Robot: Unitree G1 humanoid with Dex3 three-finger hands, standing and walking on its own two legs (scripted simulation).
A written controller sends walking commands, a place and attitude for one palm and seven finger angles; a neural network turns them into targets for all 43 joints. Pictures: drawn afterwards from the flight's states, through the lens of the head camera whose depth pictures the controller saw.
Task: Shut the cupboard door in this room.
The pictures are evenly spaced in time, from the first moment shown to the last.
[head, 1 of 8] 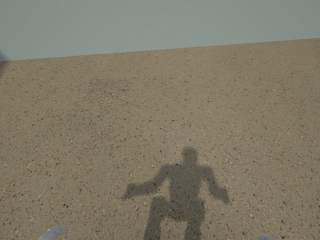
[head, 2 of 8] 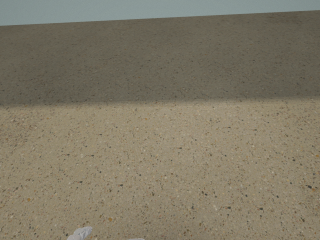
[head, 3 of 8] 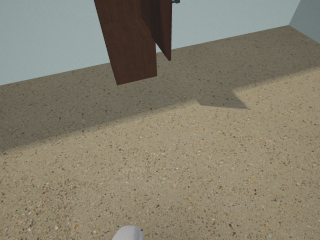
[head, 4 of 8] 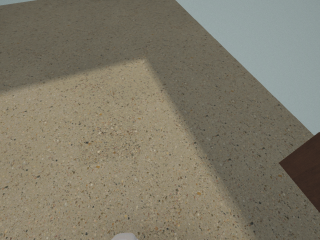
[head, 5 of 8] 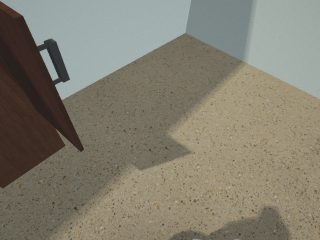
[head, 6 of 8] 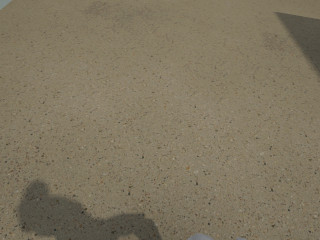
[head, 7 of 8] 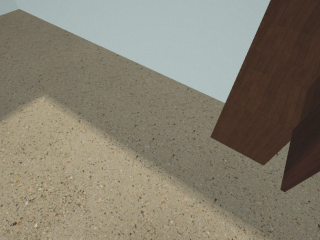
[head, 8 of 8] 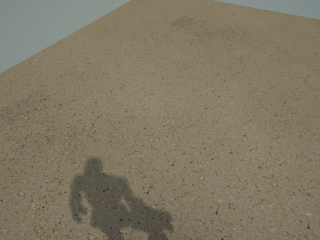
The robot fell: no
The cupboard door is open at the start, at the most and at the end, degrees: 92 92 92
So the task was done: no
